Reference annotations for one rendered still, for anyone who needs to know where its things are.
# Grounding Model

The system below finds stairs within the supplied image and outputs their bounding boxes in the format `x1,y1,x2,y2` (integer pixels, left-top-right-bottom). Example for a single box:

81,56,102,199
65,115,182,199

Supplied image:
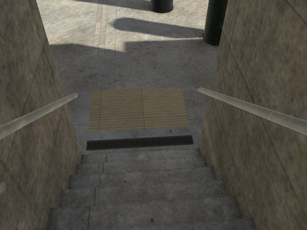
47,148,256,230

